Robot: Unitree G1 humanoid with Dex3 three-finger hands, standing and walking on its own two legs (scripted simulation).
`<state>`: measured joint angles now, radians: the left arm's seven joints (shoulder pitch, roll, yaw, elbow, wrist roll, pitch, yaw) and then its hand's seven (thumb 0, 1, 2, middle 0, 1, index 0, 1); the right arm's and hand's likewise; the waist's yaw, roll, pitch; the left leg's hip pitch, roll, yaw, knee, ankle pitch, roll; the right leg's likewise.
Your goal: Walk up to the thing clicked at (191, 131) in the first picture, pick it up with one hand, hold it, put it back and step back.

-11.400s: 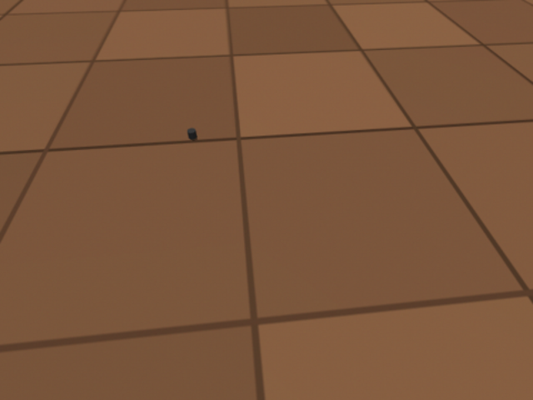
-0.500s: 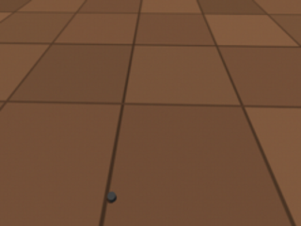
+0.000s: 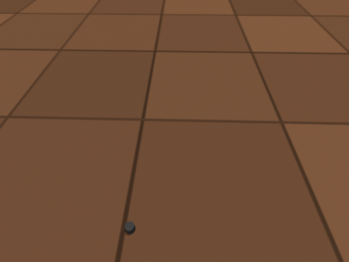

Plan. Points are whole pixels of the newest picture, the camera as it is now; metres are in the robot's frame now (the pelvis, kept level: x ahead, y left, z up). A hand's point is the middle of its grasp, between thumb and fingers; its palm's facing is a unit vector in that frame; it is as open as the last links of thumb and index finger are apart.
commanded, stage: stand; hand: left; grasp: from above
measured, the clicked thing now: (130, 227) +0.43 +0.27 -0.76
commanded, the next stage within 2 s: rise first in 0.16 s
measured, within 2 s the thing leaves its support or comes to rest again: neither
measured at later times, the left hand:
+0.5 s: hand out of the picture +0.15 +0.25 -0.17, palm faces -0.03 -0.94 -0.34, open 8.8 cm
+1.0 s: hand out of the picture +0.13 +0.27 -0.22, palm faces -0.15 -0.88 -0.45, open 14.0 cm
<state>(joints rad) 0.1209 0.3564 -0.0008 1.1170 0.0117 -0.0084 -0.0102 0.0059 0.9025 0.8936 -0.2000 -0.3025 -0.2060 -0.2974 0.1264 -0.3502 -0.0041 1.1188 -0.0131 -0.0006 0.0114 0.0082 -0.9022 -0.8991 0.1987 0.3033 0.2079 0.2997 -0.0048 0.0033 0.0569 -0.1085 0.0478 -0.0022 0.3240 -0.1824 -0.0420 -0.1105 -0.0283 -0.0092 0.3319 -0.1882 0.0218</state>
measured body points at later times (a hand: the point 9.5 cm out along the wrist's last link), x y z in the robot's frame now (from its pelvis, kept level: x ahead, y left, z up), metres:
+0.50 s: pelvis -0.01 +0.00 -0.02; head +0.05 +0.01 +0.43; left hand +0.15 +0.30 -0.14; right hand +0.09 -0.27 -0.14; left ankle +0.00 +0.15 -0.75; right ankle +0.00 -0.13 -0.75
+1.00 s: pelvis -0.01 +0.02 -0.09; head +0.08 +0.03 +0.35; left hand +0.14 +0.31 -0.19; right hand +0.15 -0.24 -0.18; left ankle +0.00 +0.15 -0.75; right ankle +0.00 -0.13 -0.75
